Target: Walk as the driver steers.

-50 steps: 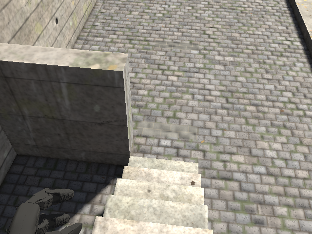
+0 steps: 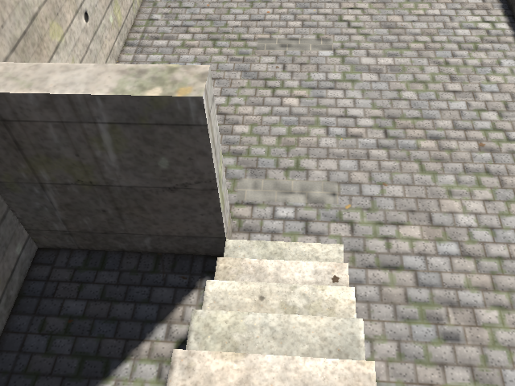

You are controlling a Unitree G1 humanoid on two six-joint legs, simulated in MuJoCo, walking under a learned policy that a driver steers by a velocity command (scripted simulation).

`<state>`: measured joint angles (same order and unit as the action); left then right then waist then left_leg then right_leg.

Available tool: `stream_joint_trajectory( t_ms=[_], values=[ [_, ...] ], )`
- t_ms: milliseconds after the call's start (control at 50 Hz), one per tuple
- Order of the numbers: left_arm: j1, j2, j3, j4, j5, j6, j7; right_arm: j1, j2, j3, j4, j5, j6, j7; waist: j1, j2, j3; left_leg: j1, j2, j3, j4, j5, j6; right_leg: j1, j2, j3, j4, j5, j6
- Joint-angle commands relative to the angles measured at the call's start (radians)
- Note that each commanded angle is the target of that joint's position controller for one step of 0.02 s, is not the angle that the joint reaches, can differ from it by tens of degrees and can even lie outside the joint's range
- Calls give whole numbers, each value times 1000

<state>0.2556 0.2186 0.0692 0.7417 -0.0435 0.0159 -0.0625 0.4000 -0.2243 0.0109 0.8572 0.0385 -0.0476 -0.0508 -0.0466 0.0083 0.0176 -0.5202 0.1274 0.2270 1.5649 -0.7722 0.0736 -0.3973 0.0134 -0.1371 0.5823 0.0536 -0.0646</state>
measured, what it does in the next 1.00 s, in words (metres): goes down: right foot 0.19 m lower, then left foot 0.19 m lower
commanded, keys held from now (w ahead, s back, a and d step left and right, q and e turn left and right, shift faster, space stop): w+e+shift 0.28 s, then w+shift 0.10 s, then w+q+shift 0.62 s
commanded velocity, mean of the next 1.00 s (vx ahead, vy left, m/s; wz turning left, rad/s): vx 0.96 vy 0.00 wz -0.05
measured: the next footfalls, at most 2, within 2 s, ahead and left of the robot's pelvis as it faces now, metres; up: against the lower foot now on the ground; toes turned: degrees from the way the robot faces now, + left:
right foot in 0.02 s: +0.07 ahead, -0.05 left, -0.19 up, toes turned -3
left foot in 0.60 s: +0.36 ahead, +0.09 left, -0.39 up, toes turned -24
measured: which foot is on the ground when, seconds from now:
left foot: down 0.00-0.00, up 0.02-0.58, down 0.60-1.00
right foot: up 0.00-0.00, down 0.02-0.60, up 0.62-1.00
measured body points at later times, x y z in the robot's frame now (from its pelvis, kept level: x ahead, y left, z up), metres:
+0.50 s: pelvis +0.18 +0.01 -0.13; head +0.14 -0.02 +0.31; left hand +0.44 +0.16 -0.18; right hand +0.30 -0.29 -0.18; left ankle +0.37 +0.10 -0.84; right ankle +0.03 -0.05 -0.77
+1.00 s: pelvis +0.42 -0.02 -0.31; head +0.44 +0.03 +0.14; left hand +0.69 +0.17 -0.35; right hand +0.51 -0.27 -0.40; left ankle +0.33 +0.10 -0.97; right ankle +0.57 -0.22 -0.99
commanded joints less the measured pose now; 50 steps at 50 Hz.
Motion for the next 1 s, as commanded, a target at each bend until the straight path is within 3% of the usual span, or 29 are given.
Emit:
stream_joint_trajectory(
  t_ms=[20, 40, 60, 80, 120, 140, 160, 200, 220, 280, 320, 460, 500, 560, 580, 600, 620, 640, 660, 680, 700, 720, 740, 780, 820, 840, 900, 920, 1000],
  values=[
    [516, 20, 5, 121, 42, -23, 2, -230, -126, -47, -160, 1, -4, -18, 302, -216, -23, -469, -63, -30, 693, 282, -40, 639, -29, 109, -277, 47, -141],
    [478, 37, -28, 126, 114, -52, -6, -334, 23, -15, -283, -17, -14, -14, 204, -348, 73, -811, -103, -145, 951, -40, -32, 661, -122, 302, 32, 479, -149],
    [332, 227, 19, 5, 119, -68, 3, -317, 26, 16, -441, 19, -59, -3, 118, -236, -195, -904, -172, -361, 687, 129, -85, 774, -353, 914, -109, 48, -369],
    [258, 195, 5, -27, 120, -53, 16, -351, -40, 11, -422, 14, -65, -9, 94, 24, -115, -917, -91, -393, 511, 242, -74, 613, -408, 871, -173, -48, -329],
    [107, 53, -46, -74, 75, -54, 23, -254, -34, -8, -354, -24, -18, -8, -8, 160, -53, -807, -70, -357, 355, 499, -61, 328, -207, 613, 19, -138, -134],
    [56, 80, -43, -115, 40, -60, 24, -218, -16, -3, -370, -55, -7, -15, -42, 85, -44, -766, -90, -327, 323, 508, -87, 213, -150, 570, 81, -8, -161],
    [-19, 81, -71, -129, 55, -61, 59, -200, 33, 25, -417, -64, 25, -9, -101, -5, -31, -641, -124, -332, 138, 698, -156, -22, -155, 683, 11, -203, -220],
    [-23, 25, -90, -134, 69, -54, 80, -267, 53, 19, -431, -50, 49, -7, -70, -6, -53, -326, -130, -280, -5, 834, -177, -221, -92, 692, -4, -208, -209],
    [-82, 57, -82, -173, 67, -46, 85, -295, 30, 15, -457, -57, 50, -14, -59, -47, -35, -307, -136, -281, -39, 796, -175, -219, -67, 684, 7, -61, -195],
    [96, 66, -69, -141, 69, -30, 117, -522, -6, -16, -548, -29, 23, 24, 65, -90, -6, -641, -137, -407, -292, 872, -185, 264, -55, 770, 162, -32, -159],
    [63, 13, -95, -152, 65, 11, 159, -541, 40, -1, -551, -65, 26, 77, 55, -115, -39, -502, -146, -431, -510, 1040, -203, 262, -9, 704, 180, -192, -123],
    [-162, 108, -63, -247, 41, 5, 114, -369, -125, -70, -429, -30, -25, 119, 48, -198, -31, -65, -129, -398, -843, 1144, -106, 124, 53, 631, 351, -299, -162],
    [-124, 108, -66, -263, 46, 19, 93, -421, -118, -69, -419, -18, -35, 130, 97, -168, 10, -3, -111, -338, -999, 987, -75, 138, 55, 621, 371, -201, -152],
    [-233, 147, -48, -266, 41, 8, 81, -69, -221, -120, -283, 26, -64, 145, -63, -97, -49, 244, -49, -290, -1127, 986, 10, 138, 9, 547, 709, 124, -117],
    [-273, 127, -48, -276, 41, 0, 75, 113, -220, -126, -218, 14, -74, 140, -138, 46, -63, 428, -129, -213, -1259, 1089, 9, 108, 56, 416, 957, 273, -59],
    [-244, 83, -44, -262, 34, -14, 77, 298, -147, -98, -135, 8, -80, 135, -155, 151, -42, 631, -23, -348, -1313, 1178, 89, -171, 123, 333, 1448, -233, -9],
    [-308, -7, -61, -325, 80, -25, 87, 331, -121, -62, -117, -12, -80, 163, -95, 420, 51, 736, -20, -488, -951, 1732, 140, -564, 221, 227, 1795, -1085, 62],
    [-160, 35, -55, -351, 51, -43, 92, 165, -124, -48, -161, -18, -81, 185, 54, 449, 6, 790, 30, -695, -901, 1791, 278, -738, 203, 247, 1700, -1106, 127],
    [-205, 83, -55, -394, 28, -51, 82, 127, -208, -76, -179, 8, -65, 177, 29, 353, -81, 800, 115, -881, -995, 1427, 361, -785, 145, 239, 1567, -1041, 147],
    [-316, 91, -56, -413, -14, -58, 68, 53, -254, -93, -195, -8, -50, 143, 31, 72, -84, 659, 191, -1032, -1049, 872, 344, -788, 44, 316, 1365, -852, 114],
    [-385, 81, -57, -437, -13, -40, 77, -50, -292, -87, -236, -6, -47, 115, 60, -97, -40, 469, 192, -1098, -1104, 571, 308, -735, 12, 311, 1250, -822, 105],
    [-439, 58, -61, -462, -23, -17, 76, -182, -242, -45, -300, -31, -45, 98, 94, -139, 17, 284, 128, -1053, -1051, 456, 226, -698, -11, 363, 1057, -551, 119],
    [-441, 40, -66, -468, -6, -6, 85, -229, -246, -33, -326, -31, -45, 81, 74, -113, -6, 222, 95, -1040, -1051, 489, 214, -644, -7, 338, 994, -503, 139],
    [-316, -84, -119, -438, 79, 20, 95, -189, -148, 7, -282, -16, -4, 23, 72, -46, -51, 4, -52, -841, -1025, 686, 175, -305, 19, 249, 689, -192, 180],
    [-142, -42, -98, -373, 67, -11, 84, -234, -169, 8, -267, -24, 4, 13, 112, 74, -116, -87, -82, -774, -946, 926, 151, -88, 18, 215, 748, 32, 153],
    [-240, 44, -53, -389, 51, -30, 85, -130, -152, 3, -248, -23, 6, 9, 35, 101, -71, 106, -112, -809, -847, 876, 155, -295, 30, 283, 716, 107, 147],
    [-440, 21, -61, -452, 37, -68, 76, 39, -126, -16, -194, -24, 38, -16, -70, 130, -30, 494, -128, -860, -739, 979, 130, -613, 4, 359, 470, -94, 157],
    [-435, 18, -67, -441, 55, -73, 56, 92, -63, -19, -150, -2, 68, -45, -72, 9, -40, 448, -208, -805, -678, 735, 132, -498, 34, 362, 210, 171, 157],
    [-297, 28, -36, -381, 53, -100, 34, -100, -64, -38, -212, -1, 79, -42, -35, 158, -39, 169, -285, -796, -638, 685, 132, 34, 58, 314, -41, 258, 138]
  ],
)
